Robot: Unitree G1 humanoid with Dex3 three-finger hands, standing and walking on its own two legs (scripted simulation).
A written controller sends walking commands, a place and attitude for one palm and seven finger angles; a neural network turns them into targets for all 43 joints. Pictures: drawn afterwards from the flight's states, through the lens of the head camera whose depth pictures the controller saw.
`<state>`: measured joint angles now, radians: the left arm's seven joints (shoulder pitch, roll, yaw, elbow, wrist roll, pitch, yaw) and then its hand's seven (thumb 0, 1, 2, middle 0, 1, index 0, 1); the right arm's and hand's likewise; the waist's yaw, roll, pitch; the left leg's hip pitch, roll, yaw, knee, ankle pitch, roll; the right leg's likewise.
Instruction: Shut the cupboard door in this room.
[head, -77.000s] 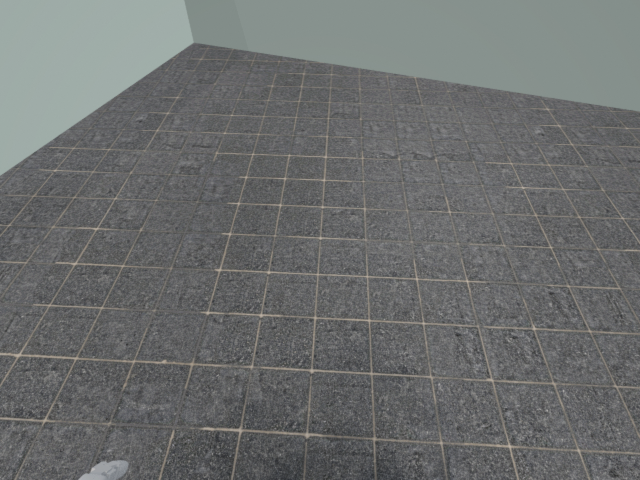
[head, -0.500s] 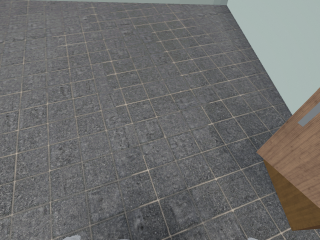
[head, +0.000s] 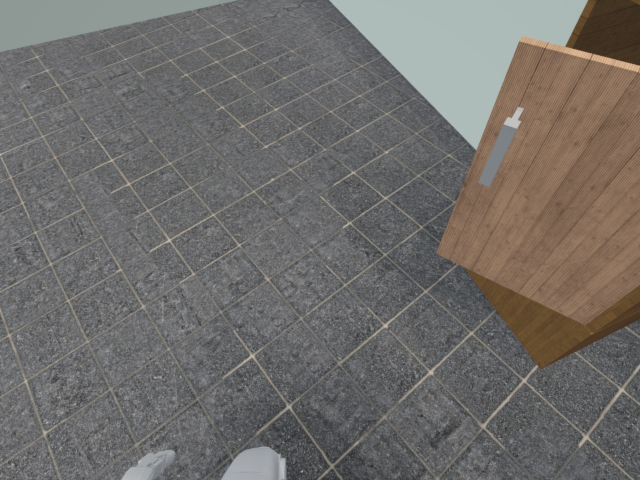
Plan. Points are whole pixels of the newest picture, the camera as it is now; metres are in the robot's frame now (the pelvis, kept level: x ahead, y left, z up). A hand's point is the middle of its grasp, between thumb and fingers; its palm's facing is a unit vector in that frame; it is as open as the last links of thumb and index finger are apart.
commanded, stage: turn to face it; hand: left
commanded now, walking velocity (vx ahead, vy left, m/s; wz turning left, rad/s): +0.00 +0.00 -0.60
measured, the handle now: (501, 147) +0.65 -0.29 -0.02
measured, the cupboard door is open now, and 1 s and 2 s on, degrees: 34 34 34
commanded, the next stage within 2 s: take the last steps up to it in 0.86 s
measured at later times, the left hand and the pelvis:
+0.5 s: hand (208, 426) +0.20 +0.19 -0.15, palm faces -0.27 -0.93 -0.24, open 7.4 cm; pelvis +0.03 +0.01 +0.00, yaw -17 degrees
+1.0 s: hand (234, 417) +0.22 +0.16 -0.17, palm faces -0.41 -0.89 -0.19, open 7.4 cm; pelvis +0.07 +0.01 +0.01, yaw -28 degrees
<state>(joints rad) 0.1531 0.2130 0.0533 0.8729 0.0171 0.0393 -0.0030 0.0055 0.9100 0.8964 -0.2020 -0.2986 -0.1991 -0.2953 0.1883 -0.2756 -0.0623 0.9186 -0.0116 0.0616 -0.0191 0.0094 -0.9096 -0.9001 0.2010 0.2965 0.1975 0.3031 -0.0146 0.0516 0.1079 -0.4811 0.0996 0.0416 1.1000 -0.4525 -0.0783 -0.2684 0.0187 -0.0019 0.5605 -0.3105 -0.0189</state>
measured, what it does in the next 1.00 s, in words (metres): steps on the spot, turning right: left foot, then right foot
